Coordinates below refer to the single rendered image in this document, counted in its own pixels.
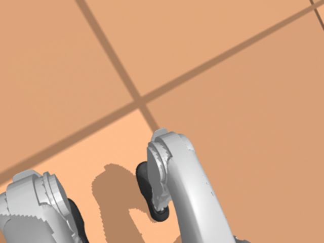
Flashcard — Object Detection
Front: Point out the right robot foot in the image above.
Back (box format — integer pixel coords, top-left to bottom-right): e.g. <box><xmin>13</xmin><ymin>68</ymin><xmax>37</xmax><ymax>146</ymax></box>
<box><xmin>136</xmin><ymin>161</ymin><xmax>169</xmax><ymax>222</ymax></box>

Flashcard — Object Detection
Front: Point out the left robot foot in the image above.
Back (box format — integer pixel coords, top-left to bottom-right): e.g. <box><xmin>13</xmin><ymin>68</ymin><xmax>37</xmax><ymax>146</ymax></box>
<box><xmin>68</xmin><ymin>198</ymin><xmax>89</xmax><ymax>243</ymax></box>

